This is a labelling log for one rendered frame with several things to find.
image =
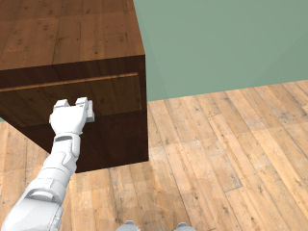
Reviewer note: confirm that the robot left forearm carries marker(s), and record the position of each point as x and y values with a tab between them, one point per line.
51	182

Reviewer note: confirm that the handle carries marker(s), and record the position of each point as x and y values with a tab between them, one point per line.
90	113

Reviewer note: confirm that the robot shin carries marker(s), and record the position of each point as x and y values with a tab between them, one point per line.
129	222
182	224

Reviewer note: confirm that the drawer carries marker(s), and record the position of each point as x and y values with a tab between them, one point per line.
32	105

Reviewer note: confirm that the cabinet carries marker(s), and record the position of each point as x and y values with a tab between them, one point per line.
47	41

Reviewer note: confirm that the robot left upper arm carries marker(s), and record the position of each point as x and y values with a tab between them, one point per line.
36	215

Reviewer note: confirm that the left robot hand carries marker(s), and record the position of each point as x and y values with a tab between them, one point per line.
70	119

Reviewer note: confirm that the right robot shin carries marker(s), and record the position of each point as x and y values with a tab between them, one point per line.
182	224

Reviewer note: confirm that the left robot shin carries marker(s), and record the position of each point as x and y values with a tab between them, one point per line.
129	222

